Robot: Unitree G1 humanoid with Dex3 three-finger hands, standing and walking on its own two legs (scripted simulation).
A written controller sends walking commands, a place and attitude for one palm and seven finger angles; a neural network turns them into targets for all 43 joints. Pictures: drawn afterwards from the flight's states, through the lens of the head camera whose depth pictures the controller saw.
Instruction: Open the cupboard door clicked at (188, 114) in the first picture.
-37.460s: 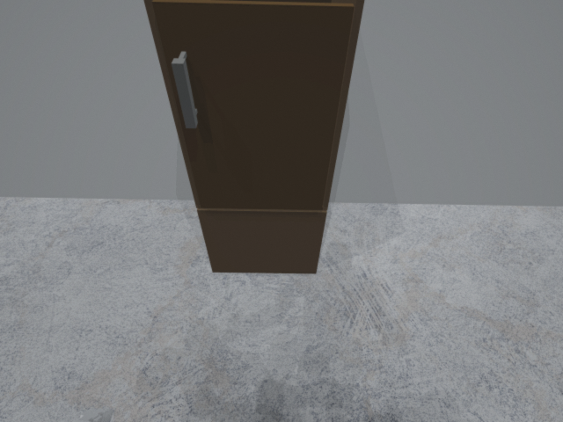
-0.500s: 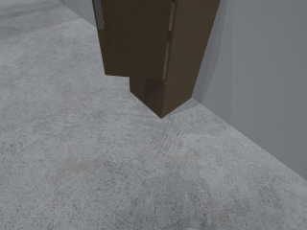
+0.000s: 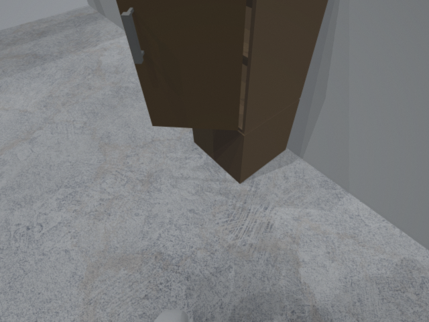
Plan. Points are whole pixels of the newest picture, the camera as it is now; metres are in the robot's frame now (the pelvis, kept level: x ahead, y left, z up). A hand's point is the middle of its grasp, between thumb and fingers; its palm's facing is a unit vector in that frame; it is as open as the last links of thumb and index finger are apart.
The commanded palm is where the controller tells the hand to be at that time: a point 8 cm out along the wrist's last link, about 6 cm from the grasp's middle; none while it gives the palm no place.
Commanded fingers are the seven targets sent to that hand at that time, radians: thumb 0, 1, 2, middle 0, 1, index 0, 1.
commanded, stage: take the last steps up to it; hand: left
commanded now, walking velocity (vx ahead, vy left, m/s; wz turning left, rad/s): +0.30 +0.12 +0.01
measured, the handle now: (135, 36) +0.90 +0.30 +0.08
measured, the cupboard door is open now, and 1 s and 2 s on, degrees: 44 44 44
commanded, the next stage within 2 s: come to a stop and stand still in 0.58 s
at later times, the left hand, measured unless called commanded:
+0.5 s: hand (102, 296) +0.20 +0.28 -0.18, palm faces +0.04 -0.99 -0.15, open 7.4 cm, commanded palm none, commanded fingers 0.00 0.90 0.90 -0.20 -0.30 -0.20 -0.30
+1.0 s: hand (125, 213) +0.40 +0.27 -0.17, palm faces -0.03 -0.98 -0.21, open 7.1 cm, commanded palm none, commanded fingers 0.00 0.90 0.90 -0.20 -0.30 -0.20 -0.30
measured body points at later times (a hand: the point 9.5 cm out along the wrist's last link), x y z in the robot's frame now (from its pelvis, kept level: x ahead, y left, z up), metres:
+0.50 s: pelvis +0.19 +0.11 +0.00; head +0.22 +0.12 +0.45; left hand +0.19 +0.33 -0.16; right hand +0.25 -0.13 -0.14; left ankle +0.19 +0.17 -0.74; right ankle +0.16 -0.03 -0.65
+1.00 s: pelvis +0.30 +0.11 +0.00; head +0.35 +0.10 +0.44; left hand +0.40 +0.33 -0.15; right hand +0.29 -0.11 -0.17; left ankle +0.27 +0.24 -0.70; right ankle +0.32 -0.01 -0.74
